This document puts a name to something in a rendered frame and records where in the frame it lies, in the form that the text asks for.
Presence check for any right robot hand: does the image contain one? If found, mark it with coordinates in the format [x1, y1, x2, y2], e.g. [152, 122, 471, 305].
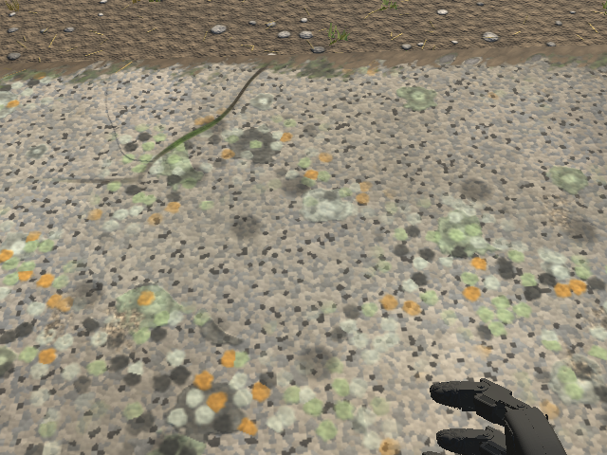
[422, 378, 567, 455]

